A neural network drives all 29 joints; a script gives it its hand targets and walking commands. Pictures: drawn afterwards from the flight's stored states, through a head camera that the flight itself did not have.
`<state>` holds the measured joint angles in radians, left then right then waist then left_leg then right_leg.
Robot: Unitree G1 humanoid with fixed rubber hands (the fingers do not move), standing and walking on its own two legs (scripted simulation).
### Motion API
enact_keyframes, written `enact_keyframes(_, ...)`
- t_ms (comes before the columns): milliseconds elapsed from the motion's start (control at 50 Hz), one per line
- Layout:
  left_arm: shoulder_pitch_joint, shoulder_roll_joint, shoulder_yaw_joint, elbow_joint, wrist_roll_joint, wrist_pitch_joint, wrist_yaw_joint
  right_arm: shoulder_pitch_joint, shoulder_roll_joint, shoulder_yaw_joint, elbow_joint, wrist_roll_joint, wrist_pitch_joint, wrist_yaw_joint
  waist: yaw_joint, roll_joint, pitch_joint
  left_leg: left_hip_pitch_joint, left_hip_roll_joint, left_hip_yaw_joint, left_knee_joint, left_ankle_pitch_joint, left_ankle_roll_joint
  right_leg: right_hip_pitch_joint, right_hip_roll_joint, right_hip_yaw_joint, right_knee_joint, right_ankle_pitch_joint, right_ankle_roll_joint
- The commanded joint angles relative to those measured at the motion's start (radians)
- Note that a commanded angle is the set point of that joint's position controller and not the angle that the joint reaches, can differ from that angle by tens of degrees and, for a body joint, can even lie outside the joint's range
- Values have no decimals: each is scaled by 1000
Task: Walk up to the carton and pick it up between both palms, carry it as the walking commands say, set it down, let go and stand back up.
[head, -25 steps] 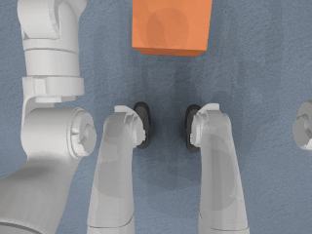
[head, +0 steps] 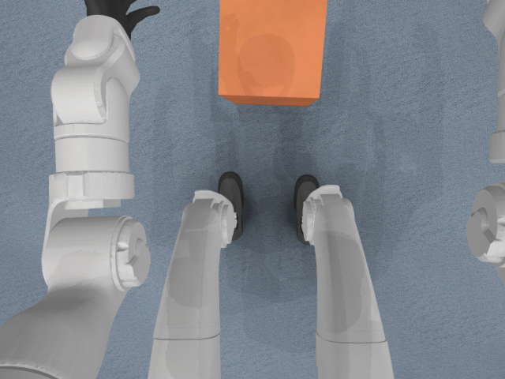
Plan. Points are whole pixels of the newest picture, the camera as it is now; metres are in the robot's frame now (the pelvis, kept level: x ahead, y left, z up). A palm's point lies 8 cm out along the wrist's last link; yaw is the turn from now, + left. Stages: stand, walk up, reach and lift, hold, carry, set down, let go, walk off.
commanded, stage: let go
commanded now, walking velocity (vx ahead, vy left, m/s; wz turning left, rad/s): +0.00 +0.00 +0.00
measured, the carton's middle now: (272, 54) +0.56 +0.00 -0.51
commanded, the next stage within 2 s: stand in 1.18 s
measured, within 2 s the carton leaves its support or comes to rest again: neither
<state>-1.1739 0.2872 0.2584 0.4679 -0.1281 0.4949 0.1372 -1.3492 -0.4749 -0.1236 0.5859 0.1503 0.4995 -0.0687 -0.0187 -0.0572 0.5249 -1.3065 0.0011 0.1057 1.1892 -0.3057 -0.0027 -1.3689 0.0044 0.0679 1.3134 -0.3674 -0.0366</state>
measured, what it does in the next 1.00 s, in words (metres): rises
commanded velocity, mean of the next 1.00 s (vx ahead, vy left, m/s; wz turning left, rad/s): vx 0.00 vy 0.00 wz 0.00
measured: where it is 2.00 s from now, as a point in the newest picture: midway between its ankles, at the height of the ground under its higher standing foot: (269, 219)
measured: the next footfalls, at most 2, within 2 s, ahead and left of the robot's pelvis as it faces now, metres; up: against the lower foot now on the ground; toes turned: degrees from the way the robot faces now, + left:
none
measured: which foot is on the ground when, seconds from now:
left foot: down 0.00-1.00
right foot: down 0.00-1.00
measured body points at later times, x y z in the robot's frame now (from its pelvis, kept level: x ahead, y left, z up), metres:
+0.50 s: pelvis +0.04 +0.01 +0.08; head +0.21 -0.01 +0.50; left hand +0.34 +0.23 +0.00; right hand +0.35 -0.24 +0.01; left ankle +0.13 +0.13 -0.60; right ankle +0.12 -0.09 -0.60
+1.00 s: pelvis +0.10 +0.02 +0.13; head +0.12 +0.02 +0.58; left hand +0.28 +0.25 +0.06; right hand +0.26 -0.23 +0.06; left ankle +0.13 +0.13 -0.60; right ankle +0.12 -0.09 -0.60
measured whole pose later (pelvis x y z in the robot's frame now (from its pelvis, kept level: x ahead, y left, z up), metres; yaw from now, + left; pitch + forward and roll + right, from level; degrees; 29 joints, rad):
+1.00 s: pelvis +0.10 +0.02 +0.13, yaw -4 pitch -4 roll +2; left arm 0.28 0.29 0.00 0.31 -0.13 0.14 -0.09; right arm 0.19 -0.20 -0.09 0.39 0.07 0.14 0.05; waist 0.01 -0.04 0.13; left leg -0.22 -0.01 0.10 0.55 -0.26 0.01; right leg -0.27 0.01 0.07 0.64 -0.31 -0.01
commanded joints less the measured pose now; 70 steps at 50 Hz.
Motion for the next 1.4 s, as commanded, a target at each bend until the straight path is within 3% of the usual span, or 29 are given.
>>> enact_keyframes(0,107,293,-79,-448,60,-15,-62,213,-29,14,-392,-66,4,-27,54,-52,-2432,718,-128,-29,-173,342,15,1276,41,36,-268,547,61)
enact_keyframes(80,203,278,-103,-535,63,-39,-98,317,11,19,-504,-86,-11,-30,47,-31,-2221,758,-111,-52,-222,265,11,1196,35,30,-342,445,68)
enact_keyframes(100,254,281,-77,-513,78,-46,-108,349,28,26,-481,-84,-17,-29,70,-23,-2123,735,-106,-48,-242,225,11,1200,23,42,-370,399,68)
enact_keyframes(140,413,248,-87,-449,76,-63,-130,475,84,31,-475,-106,-40,-30,68,-42,-1995,751,-95,-66,-270,188,16,1201,21,40,-415,358,72)
enact_keyframes(200,569,210,-84,-417,98,-114,-149,624,97,7,-526,-143,-101,-23,81,-12,-1869,816,-87,-74,-302,168,13,1206,18,43,-458,325,62)
enact_keyframes(220,640,189,-82,-347,100,-125,-156,655,97,8,-489,-158,-117,-18,89,-28,-1809,802,-84,-78,-318,152,10,1212,15,42,-483,298,59)
enact_keyframes(340,907,109,-119,-323,118,-230,-186,982,178,27,-445,-160,-211,20,97,26,-1506,933,-77,-95,-398,152,20,1144,15,7,-563,238,48)
enact_keyframes(400,952,65,-138,-261,110,-265,-207,999,190,38,-393,-164,-255,54,104,35,-1214,878,-58,-99,-454,46,12,1035,1,1,-621,119,38)
enact_keyframes(520,1153,66,-147,-203,103,-320,-232,1243,220,34,-263,-195,-307,89,74,33,-907,935,-37,-89,-579,-127,7,1023,-11,-20,-741,-87,30)
enact_keyframes(560,1235,33,-205,-235,72,-349,-242,1335,218,39,-287,-187,-343,98,33,46,-873,983,-37,-86,-618,-88,7,1081,5,-24,-776,-32,25)
enact_keyframes(580,1284,23,-204,-260,77,-357,-242,1376,209,39,-305,-187,-357,103,47,79,-894,1030,-36,-89,-629,-32,3,1123,6,-34,-781,15,26)
enact_keyframes(660,1382,39,-211,-271,99,-389,-233,1487,213,57,-320,-185,-389,112,54,86,-810,1099,-31,-96,-691,53,-4,1206,19,-44,-806,117,25)
enact_keyframes(740,1382,44,-205,-281,112,-405,-228,1495,197,83,-335,-171,-407,128,64,105,-712,1137,-38,-93,-722,146,-9,1226,15,-45,-847,177,19)
enact_keyframes(840,1432,42,-221,-268,103,-403,-236,1555,185,87,-390,-175,-412,135,35,61,-648,1198,-32,-102,-762,172,1,1273,13,-47,-874,228,27)
enact_keyframes(860,1450,48,-220,-271,108,-397,-235,1599,179,81,-367,-173,-408,137,30,87,-639,1208,-34,-97,-770,176,-3,1290,13,-47,-885,233,29)
enact_keyframes(920,1465,66,-209,-234,115,-382,-238,1607,175,91,-363,-181,-395,133,29,54,-566,1206,-39,-95,-784,155,8,1292,2,-41,-911,221,34)
enact_keyframes(940,1453,64,-217,-247,114,-380,-241,1605,166,78,-358,-179,-391,136,14,83,-559,1214,-30,-103,-789,129,9,1282,5,-38,-904,207,34)
enact_keyframes(1000,1445,64,-210,-214,135,-358,-239,1597,176,83,-324,-175,-373,142,32,93,-500,1194,-27,-105,-815,58,9,1301,2,-42,-917,151,36)
enact_keyframes(1040,1456,59,-214,-186,124,-345,-242,1579,164,69,-323,-189,-363,141,17,58,-500,1201,-29,-105,-811,81,10,1292,7,-43,-919,155,40)
enact_keyframes(1080,1422,69,-212,-207,127,-351,-241,1561,170,71,-331,-181,-365,142,26,57,-509,1212,-37,-105,-796,86,17,1288,4,-33,-924,150,38)
enact_keyframes(1140,1415,58,-217,-207,134,-335,-230,1570,175,76,-283,-171,-361,139,19,102,-500,1197,-35,-117,-807,92,16,1303,14,-46,-900,182,40)
enact_keyframes(1160,1440,69,-220,-191,128,-334,-228,1573,167,77,-289,-172,-362,136,26,82,-539,1213,-36,-120,-800,120,24,1317,11,-42,-901,190,43)
enact_keyframes(1180,1396,165,-180,-65,158,-414,-176,1485,34,-10,-168,-166,-413,105,68,-48,-831,1136,57,-119,-699,236,-2,1245,-36,-7,-828,247,29)
enact_keyframes(1200,1386,174,-187,-45,166,-439,-159,1468,49,-13,-164,-171,-434,99,58,-94,-822,1133,34,-121,-686,136,-2,1206,-56,35,-876,170,32)
enact_keyframes(1220,1392,178,-190,-23,178,-453,-151,1509,57,-11,-143,-177,-447,96,34,-68,-792,1151,24,-130,-690,57,3,1148,-62,65,-900,86,26)
enact_keyframes(1240,1400,180,-191,-6,183,-463,-146,1523,55,-11,-130,-183,-456,95,23,0,-763,1153,24,-126,-692,3,10,1097,-64,77,-916,-11,23)
enact_keyframes(1280,1393,194,-192,12,187,-479,-140,1531,28,-14,-115,-199,-482,99,24,26,-684,1088,31,-132,-718,-107,31,1052,-61,72,-922,-120,21)
enact_keyframes(1320,1411,175,-193,35,188,-484,-139,1529,28,-16,-78,-203,-495,101,37,26,-637,1052,51,-153,-749,-132,38,1037,-48,53,-888,-80,21)
enact_keyframes(1380,1405,191,-184,58,189,-507,-132,1503,44,-11,-50,-208,-522,91,39,36,-626,1038,62,-165,-751,-37,46,1060,-50,60,-868,49,15)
